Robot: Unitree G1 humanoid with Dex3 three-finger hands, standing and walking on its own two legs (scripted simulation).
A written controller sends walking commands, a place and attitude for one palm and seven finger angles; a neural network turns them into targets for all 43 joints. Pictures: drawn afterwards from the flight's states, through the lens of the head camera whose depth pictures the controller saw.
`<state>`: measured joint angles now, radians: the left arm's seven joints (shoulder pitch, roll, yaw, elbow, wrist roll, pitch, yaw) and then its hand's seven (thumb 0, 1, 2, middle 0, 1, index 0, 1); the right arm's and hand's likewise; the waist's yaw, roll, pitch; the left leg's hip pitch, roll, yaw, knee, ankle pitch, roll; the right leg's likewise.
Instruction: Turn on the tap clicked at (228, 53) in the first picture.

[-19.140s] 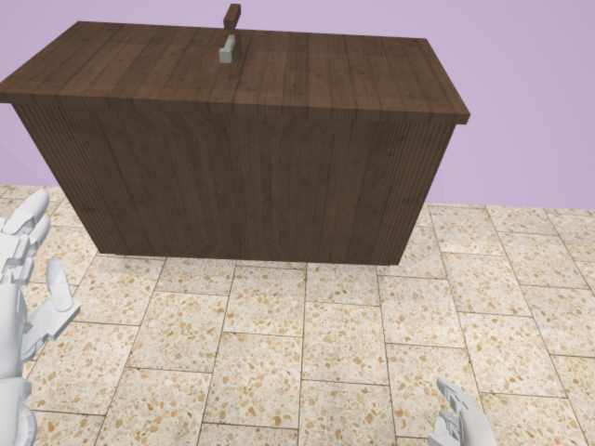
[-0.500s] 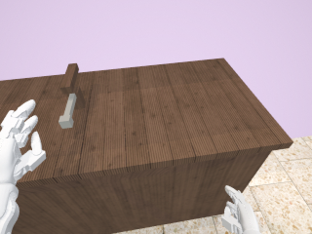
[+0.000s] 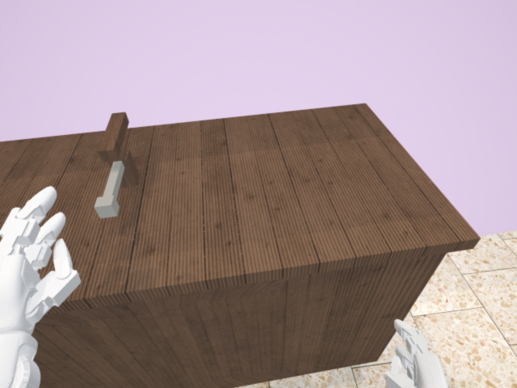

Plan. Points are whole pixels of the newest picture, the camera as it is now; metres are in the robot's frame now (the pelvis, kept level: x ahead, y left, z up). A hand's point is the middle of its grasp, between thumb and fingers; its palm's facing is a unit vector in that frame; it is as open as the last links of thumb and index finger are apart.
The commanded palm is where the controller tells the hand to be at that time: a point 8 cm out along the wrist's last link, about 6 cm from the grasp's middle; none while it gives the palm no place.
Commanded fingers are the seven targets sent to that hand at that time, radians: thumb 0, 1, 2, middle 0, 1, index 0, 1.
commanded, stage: turn the palm inward beside the body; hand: left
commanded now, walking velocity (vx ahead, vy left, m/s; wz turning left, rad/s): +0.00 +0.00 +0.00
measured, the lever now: (107, 206) +0.36 +0.31 +0.10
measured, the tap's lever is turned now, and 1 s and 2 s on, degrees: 0 0 0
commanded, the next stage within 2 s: reach beside the lever's end, fingers flat in 1.06 s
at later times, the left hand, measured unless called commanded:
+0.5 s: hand (70, 288) +0.18 +0.25 +0.15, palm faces +0.42 -0.89 -0.16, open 7.4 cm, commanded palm +0.13 +0.29 +0.16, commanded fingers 0.00 0.90 0.90 -0.20 -0.30 -0.20 -0.30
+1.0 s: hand (81, 283) +0.19 +0.24 +0.15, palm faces +0.44 -0.89 -0.13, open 7.4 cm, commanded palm +0.13 +0.28 +0.16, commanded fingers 0.00 0.90 0.90 -0.20 -0.30 -0.20 -0.30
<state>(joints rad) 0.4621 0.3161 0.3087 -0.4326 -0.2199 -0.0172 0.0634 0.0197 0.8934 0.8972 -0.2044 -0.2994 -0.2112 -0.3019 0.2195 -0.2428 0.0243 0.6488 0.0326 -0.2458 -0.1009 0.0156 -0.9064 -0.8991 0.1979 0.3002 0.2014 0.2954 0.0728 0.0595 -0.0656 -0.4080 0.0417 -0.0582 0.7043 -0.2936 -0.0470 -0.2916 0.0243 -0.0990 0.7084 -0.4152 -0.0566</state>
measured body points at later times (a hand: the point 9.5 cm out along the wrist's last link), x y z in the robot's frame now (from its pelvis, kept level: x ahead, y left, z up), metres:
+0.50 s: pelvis +0.00 +0.02 +0.00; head -0.02 +0.00 +0.45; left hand +0.15 +0.30 +0.16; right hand +0.22 -0.18 -0.06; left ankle +0.05 +0.16 -0.72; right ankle -0.02 -0.08 -0.72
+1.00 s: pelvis +0.01 +0.01 +0.00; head -0.02 -0.01 +0.45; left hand +0.16 +0.28 +0.16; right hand +0.22 -0.20 -0.06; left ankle +0.05 +0.16 -0.72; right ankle -0.02 -0.08 -0.72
